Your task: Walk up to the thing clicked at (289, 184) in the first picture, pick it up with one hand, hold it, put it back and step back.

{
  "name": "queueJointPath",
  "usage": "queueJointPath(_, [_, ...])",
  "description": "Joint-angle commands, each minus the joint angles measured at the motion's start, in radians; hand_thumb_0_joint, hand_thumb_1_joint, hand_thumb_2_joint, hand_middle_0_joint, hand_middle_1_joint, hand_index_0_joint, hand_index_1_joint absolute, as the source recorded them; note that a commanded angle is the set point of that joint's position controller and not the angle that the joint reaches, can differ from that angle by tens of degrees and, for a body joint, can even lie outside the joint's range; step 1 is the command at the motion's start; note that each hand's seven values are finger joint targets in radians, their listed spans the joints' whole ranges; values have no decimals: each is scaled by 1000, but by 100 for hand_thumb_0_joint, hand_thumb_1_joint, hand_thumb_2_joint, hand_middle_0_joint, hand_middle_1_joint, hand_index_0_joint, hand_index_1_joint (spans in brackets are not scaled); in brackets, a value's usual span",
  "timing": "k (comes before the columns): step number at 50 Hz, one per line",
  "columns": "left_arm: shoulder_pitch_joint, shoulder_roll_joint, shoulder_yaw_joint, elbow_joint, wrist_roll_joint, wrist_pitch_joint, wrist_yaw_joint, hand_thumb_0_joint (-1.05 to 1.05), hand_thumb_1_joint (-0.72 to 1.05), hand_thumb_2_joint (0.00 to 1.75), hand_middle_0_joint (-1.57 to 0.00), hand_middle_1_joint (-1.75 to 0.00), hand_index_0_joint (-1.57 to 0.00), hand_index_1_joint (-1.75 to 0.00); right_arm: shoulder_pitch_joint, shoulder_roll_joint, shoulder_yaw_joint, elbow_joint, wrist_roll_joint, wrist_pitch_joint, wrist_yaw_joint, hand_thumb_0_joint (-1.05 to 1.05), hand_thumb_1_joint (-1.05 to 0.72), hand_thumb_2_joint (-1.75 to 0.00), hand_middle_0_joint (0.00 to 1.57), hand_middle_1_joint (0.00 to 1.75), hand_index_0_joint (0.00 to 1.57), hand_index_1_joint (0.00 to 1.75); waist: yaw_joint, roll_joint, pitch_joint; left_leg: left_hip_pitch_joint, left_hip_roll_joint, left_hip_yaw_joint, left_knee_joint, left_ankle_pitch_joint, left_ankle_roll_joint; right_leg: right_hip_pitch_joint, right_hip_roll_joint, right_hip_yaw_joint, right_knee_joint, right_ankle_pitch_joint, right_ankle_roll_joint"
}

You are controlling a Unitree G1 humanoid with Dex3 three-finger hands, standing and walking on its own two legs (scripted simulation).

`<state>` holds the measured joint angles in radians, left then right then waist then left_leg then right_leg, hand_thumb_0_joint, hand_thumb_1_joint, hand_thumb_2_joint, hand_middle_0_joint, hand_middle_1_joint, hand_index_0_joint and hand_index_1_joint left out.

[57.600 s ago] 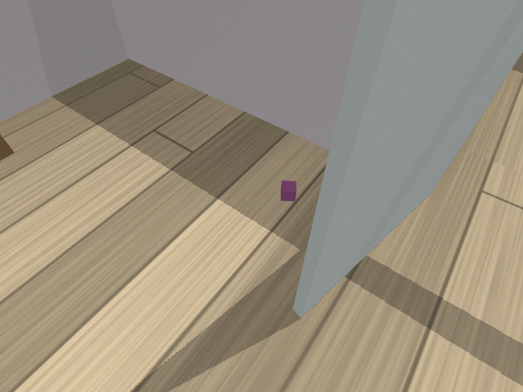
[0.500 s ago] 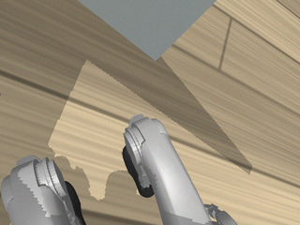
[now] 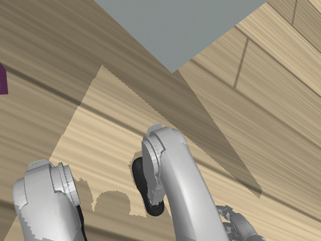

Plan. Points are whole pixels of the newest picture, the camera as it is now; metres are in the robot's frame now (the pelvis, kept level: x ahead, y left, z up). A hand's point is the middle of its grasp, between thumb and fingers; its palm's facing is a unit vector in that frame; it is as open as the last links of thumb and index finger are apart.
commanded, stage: close in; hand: left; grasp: from above
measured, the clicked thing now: out of the picture +0.55 +0.28 -0.30
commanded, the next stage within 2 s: rest palm in 0.84 s
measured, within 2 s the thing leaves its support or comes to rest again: neither
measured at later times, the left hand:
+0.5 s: hand out of the picture +0.52 +0.28 -0.19, palm faces -0.44 +0.02 -0.90, open 13.7 cm
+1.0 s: hand out of the picture +0.53 +0.28 -0.21, palm faces -0.47 +0.00 -0.88, open 13.6 cm
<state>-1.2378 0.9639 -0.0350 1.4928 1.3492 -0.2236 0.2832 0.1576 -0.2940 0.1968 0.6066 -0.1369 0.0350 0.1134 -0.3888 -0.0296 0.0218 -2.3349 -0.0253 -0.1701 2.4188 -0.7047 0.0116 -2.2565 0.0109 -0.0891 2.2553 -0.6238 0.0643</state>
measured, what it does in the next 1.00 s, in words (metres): stands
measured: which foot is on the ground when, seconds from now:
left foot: down 0.00-1.00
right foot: down 0.00-1.00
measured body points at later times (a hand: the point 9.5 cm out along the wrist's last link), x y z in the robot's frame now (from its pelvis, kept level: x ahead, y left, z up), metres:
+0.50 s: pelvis -0.01 +0.00 -0.01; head +0.27 +0.10 +0.33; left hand +0.54 +0.28 -0.14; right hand -0.01 -0.26 -0.07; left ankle +0.06 +0.12 -0.30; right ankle +0.12 -0.13 -0.30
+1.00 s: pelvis +0.00 +0.00 -0.01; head +0.29 +0.10 +0.32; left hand +0.55 +0.28 -0.16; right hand +0.01 -0.27 -0.06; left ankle +0.06 +0.12 -0.30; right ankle +0.12 -0.13 -0.30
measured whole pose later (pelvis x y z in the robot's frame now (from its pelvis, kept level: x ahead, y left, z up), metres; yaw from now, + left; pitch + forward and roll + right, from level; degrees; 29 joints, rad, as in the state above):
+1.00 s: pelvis +0.00 +0.00 -0.01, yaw -2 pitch +32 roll -14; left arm -1.21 1.04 -0.01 1.49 1.34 -0.30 0.30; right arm 0.17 -0.33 0.29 0.56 -0.16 0.01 0.10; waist -0.43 -0.08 0.14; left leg -2.34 -0.02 -0.21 2.45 -0.70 0.00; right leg -2.25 0.02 -0.12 2.27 -0.60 0.06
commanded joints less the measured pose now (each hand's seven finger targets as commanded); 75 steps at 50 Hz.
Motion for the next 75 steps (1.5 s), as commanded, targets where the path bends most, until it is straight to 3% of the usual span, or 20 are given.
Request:
queueJointPath(1, [-251,92,-33,-78,-57,-7,-64,0,-42,88,-6,-109,-11,-103,251,-298,-78,19,3,32,-17,0,-91,-90,20,30,20,30,-64,364,-587,491,17,64,-263,242,12,334,29,-104,-197,230,-92])
queueJointPath(3, [-260,114,-26,-104,-71,-35,-96,0,-41,87,-6,-110,-12,-104,256,-299,-61,7,-1,41,-22,0,-91,-90,20,30,20,30,-71,363,-563,508,17,53,-258,259,8,335,26,-105,-199,230,-94])
queueJointPath(5, [-309,184,3,-176,-70,-70,-96,0,-41,86,-6,-111,-12,-104,253,-314,-58,-2,-5,52,-30,0,-91,-90,20,30,20,30,-53,403,-595,545,18,50,-257,274,-1,344,25,-101,-192,225,-99])
queueJointPath(6, [-317,170,-12,-172,-68,-85,-92,0,-41,86,-6,-111,-12,-104,247,-296,-39,-18,-7,57,-29,0,-91,-90,20,30,20,30,-54,422,-612,568,21,43,-254,289,-7,340,26,-106,-185,228,-101])
queueJointPath(8, [-326,209,10,-195,-60,-117,-66,0,-40,86,-6,-111,-12,-104,246,-302,-25,-25,-13,61,-30,0,-91,-90,20,30,20,30,-52,459,-651,601,22,44,-250,314,-11,361,32,-109,-174,242,-101])
queueJointPath(9, [-313,257,48,-181,-55,-125,-42,0,-40,86,-5,-111,-12,-104,249,-337,-40,-25,-16,63,-34,0,-91,-90,20,30,20,30,-49,462,-631,596,19,40,-247,311,-14,342,27,-111,-176,239,-104])
queueJointPath(12, [-339,285,60,-200,-19,-151,17,0,-44,90,-6,-109,-11,-103,236,-327,-22,-31,-26,58,-35,0,-91,-90,20,30,20,30,-47,500,-629,610,22,45,-254,250,-11,321,33,-116,-172,194,-105])
queueJointPath(18, [-334,257,52,-131,8,-125,105,0,-46,93,-6,-106,-9,-102,235,-326,-19,-13,-34,18,-37,0,-91,-90,20,30,20,30,-78,504,-581,573,26,40,-257,184,-4,274,31,-126,-165,171,-97])
queueJointPath(20, [-348,259,48,-128,15,-107,116,0,-47,95,-6,-106,-9,-102,245,-321,-20,-4,-30,4,-37,0,-91,-90,20,30,20,30,-82,509,-614,581,28,45,-253,196,1,292,33,-120,-161,192,-91])
queueJointPath(26, [-329,252,27,-69,-7,-54,108,0,-47,95,-6,-106,-9,-102,238,-322,-16,18,-21,-29,-39,0,-91,-90,20,30,20,30,-84,448,-586,483,25,63,-231,158,15,328,43,-117,-175,179,-89])
queueJointPath(29, [-312,252,26,-60,-16,-38,87,0,-47,93,-6,-106,-9,-102,240,-330,-17,17,-17,-34,-40,0,-91,-90,20,30,20,30,-80,450,-579,479,25,65,-224,193,10,340,40,-118,-176,202,-93])
queueJointPath(34, [-305,270,39,-95,-32,-34,49,0,-45,92,-6,-107,-10,-102,253,-345,-15,-3,-18,-30,-36,0,-91,-90,20,30,20,30,-95,450,-597,503,26,61,-210,262,4,377,36,-120,-178,242,-96])
queueJointPath(40, [-306,288,46,-135,-28,-59,36,0,-47,95,-6,-108,-10,-104,253,-342,-8,-10,-25,-19,-34,0,-91,-90,20,30,20,30,-84,473,-605,517,28,66,-206,256,0,396,41,-123,-184,230,-99])
queueJointPath(44, [-309,300,56,-170,-29,-75,44,0,-45,97,-7,-109,-10,-105,247,-346,-4,-23,-30,-14,-31,0,-91,-90,20,30,20,30,-90,488,-637,550,34,57,-201,294,-2,420,46,-129,-180,259,-97])
queueJointPath(51, [-284,251,36,-110,-30,-80,72,0,-49,96,-6,-102,-8,-100,253,-350,0,-17,-40,-24,-25,0,-90,-90,20,30,20,30,-111,467,-543,535,33,47,-207,267,-5,368,41,-140,-181,233,-98])
queueJointPath(55, [-291,279,29,-92,-11,-91,104,0,-49,99,-6,-102,-7,-101,225,-357,12,-21,-40,-31,-27,0,-90,-90,20,30,20,30,-103,478,-555,541,36,36,-213,250,-5,364,46,-147,-169,225,-99])
queueJointPath(66, [-302,284,39,-38,-2,-65,186,0,-49,97,-6,-101,-7,-100,211,-359,27,-6,-52,-70,-31,0,-90,-90,20,30,20,30,-127,501,-536,550,45,21,-212,244,-6,334,44,-151,-151,238,-91])
queueJointPath(71, [-284,287,37,-21,-4,-37,185,0,-50,97,-6,-102,-7,-101,214,-362,34,-3,-51,-90,-31,0,-91,-90,20,30,20,30,-140,501,-529,525,46,32,-192,260,0,357,46,-142,-151,259,-88])
queueJointPath(75, [-257,321,68,-17,-13,-23,170,0,-50,97,-6,-102,-7,-100,225,-378,36,-4,-54,-94,-31,0,-91,-90,20,30,20,30,-143,471,-502,490,48,30,-180,256,-1,360,41,-144,-159,246,-93])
